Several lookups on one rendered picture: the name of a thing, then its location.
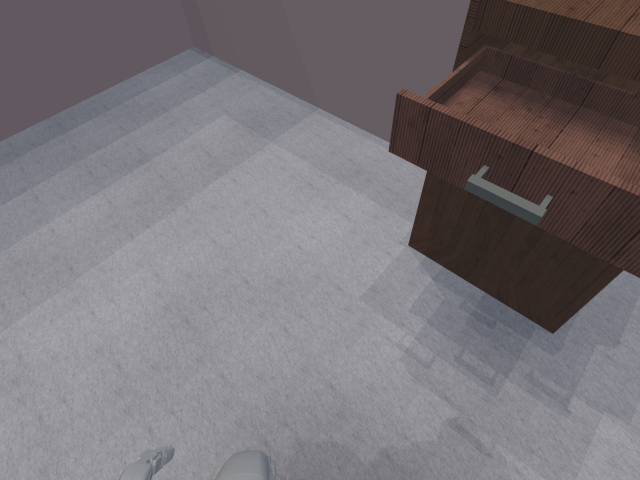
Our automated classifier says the drawer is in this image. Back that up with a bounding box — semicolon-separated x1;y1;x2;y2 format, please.
389;45;640;278

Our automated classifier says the robot left thigh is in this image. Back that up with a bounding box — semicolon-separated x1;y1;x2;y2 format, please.
215;450;276;480

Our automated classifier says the left robot hand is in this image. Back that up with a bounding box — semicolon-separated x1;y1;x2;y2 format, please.
119;446;175;480

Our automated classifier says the cabinet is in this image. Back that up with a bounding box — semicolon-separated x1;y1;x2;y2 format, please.
408;0;640;333

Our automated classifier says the handle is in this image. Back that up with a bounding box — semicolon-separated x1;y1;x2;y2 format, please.
464;165;553;225

